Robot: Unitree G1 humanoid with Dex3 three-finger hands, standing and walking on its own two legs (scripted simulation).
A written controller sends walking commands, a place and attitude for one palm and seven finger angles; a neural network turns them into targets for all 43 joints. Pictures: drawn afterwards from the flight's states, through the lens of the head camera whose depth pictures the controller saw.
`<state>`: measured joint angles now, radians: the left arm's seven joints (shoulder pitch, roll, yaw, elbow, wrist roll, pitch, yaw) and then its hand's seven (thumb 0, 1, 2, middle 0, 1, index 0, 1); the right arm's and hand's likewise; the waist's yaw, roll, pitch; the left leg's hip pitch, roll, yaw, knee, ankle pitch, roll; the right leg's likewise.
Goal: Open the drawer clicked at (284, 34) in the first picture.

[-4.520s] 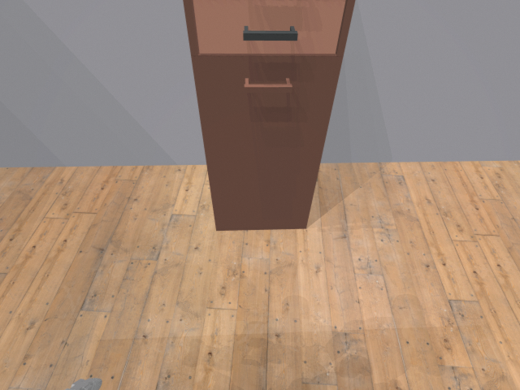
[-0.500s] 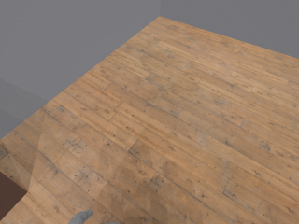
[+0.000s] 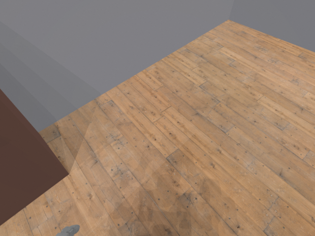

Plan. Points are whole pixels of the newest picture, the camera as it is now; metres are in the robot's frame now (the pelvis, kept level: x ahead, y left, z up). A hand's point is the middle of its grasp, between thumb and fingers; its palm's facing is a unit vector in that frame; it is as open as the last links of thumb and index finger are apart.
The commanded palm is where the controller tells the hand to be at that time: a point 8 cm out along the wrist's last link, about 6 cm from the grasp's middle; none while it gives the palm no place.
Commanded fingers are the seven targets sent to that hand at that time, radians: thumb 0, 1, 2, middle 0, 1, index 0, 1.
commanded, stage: turn to face it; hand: left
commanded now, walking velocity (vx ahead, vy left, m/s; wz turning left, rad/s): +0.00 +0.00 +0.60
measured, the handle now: out of the picture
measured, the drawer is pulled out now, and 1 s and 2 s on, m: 0.00 0.00 0.00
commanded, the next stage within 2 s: take the last steps up to it in 1.18 s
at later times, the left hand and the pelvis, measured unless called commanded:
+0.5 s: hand out of the picture -0.07 +0.23 -0.19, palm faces +0.38 -0.89 -0.25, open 7.4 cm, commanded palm none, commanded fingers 0.00 0.90 0.90 -0.20 -0.30 -0.20 -0.30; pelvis -0.03 +0.01 -0.02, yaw +20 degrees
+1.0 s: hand out of the picture -0.05 +0.20 -0.14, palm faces +0.58 -0.76 -0.29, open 7.4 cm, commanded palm none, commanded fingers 0.00 0.90 0.90 -0.20 -0.30 -0.20 -0.30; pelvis -0.03 -0.04 +0.00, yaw +37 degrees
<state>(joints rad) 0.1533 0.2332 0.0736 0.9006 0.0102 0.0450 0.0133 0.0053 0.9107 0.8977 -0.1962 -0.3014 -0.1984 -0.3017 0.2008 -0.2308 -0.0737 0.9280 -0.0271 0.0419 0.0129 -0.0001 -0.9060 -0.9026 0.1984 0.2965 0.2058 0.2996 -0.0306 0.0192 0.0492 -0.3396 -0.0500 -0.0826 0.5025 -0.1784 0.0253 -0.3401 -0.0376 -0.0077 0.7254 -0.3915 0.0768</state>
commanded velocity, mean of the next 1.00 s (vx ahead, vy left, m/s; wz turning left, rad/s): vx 0.00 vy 0.00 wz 0.56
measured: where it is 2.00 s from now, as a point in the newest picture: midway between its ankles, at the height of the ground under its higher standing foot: outside the picture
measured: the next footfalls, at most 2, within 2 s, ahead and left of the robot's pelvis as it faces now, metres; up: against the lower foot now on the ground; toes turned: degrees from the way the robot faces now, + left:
right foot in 0.04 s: +0.04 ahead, -0.14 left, +0.00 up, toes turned +0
left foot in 0.44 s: -0.02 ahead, +0.13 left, +0.00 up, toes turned +24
